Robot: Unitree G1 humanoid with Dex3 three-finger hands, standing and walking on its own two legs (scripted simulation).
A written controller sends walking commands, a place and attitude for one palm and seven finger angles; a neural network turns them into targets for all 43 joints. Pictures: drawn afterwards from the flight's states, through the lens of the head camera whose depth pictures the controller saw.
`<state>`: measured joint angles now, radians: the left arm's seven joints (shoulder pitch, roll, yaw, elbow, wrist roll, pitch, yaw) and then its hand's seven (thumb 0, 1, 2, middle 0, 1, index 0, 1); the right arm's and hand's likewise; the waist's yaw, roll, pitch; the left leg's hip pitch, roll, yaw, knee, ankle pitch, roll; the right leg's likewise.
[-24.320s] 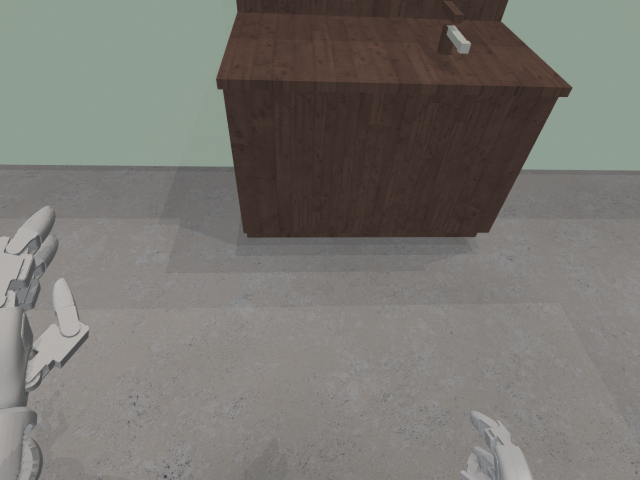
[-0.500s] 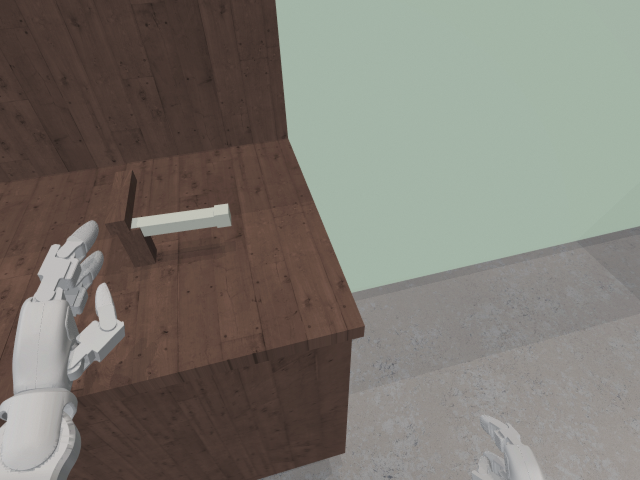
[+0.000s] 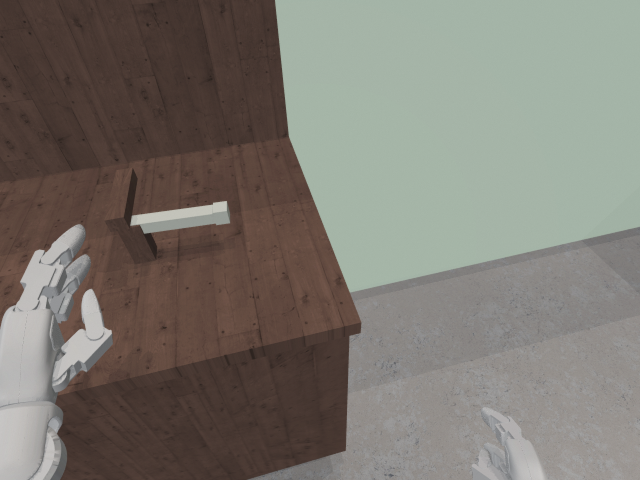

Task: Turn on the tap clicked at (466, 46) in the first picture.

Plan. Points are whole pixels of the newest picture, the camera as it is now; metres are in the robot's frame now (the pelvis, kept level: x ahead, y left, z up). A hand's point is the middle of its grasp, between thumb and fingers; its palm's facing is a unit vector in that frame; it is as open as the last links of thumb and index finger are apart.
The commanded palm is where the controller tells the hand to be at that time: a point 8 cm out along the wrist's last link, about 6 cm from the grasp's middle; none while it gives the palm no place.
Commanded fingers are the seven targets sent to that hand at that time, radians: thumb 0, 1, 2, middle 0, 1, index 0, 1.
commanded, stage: step back with the hand held close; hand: left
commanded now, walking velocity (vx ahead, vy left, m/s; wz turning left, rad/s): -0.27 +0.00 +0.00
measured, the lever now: (221, 213) +0.51 +0.24 +0.05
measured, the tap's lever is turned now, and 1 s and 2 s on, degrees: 86 86 86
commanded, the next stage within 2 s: stop stepping back and stand still in 1.34 s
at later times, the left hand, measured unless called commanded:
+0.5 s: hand (57, 385) +0.15 +0.26 +0.15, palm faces +0.35 -0.83 -0.43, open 7.4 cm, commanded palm +0.11 +0.30 +0.17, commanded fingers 0.00 0.90 0.90 -0.20 -0.30 -0.20 -0.30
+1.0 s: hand out of the picture +0.09 +0.28 +0.15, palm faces +0.41 -0.82 -0.39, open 7.4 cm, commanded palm +0.03 +0.32 +0.17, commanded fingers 0.00 0.90 0.90 -0.20 -0.30 -0.20 -0.30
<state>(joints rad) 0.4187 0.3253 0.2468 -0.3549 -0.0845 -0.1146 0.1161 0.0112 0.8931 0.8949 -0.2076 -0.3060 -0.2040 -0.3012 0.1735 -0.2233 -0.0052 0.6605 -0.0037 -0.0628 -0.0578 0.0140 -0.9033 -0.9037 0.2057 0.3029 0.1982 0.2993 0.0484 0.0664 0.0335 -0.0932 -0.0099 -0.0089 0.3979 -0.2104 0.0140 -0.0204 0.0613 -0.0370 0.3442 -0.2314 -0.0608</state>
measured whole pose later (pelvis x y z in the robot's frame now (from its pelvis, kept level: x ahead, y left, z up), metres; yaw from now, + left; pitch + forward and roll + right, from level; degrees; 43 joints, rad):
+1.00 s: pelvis -0.12 +0.04 -0.02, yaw +3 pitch -1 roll -1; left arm 0.46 0.39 0.33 -0.52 -0.03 -0.19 0.15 0.01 0.89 0.89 -0.21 -0.31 -0.21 -0.30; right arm 0.17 -0.21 -0.02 0.60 0.00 -0.01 -0.08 0.01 -0.90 -0.90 0.21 0.30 0.20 0.30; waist 0.00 -0.01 0.03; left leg -0.40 0.00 -0.01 0.61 -0.19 0.02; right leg -0.39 0.04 0.01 0.56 -0.16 0.00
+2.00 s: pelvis -0.31 +0.02 -0.02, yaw +0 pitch -2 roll +0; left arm 0.48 0.37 0.34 -0.42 -0.04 -0.10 0.17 0.01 0.89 0.90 -0.21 -0.31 -0.20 -0.30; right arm 0.30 -0.19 0.00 0.66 0.00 -0.09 -0.09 0.01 -0.90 -0.90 0.21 0.30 0.20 0.30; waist -0.05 0.01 -0.06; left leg -0.25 0.04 0.00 0.59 -0.32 0.00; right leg -0.25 0.05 -0.03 0.58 -0.30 -0.04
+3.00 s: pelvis -0.29 +0.05 +0.00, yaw +0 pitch -1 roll -1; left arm 0.47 0.35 0.30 -0.44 -0.06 -0.11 0.15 0.01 0.89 0.89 -0.21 -0.31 -0.20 -0.30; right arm 0.20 -0.21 -0.01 0.62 -0.01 -0.06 -0.08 0.01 -0.90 -0.90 0.21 0.30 0.20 0.30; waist 0.01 0.02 0.00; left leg -0.22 0.02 0.04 0.44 -0.20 0.02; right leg -0.15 0.04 0.00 0.37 -0.21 -0.01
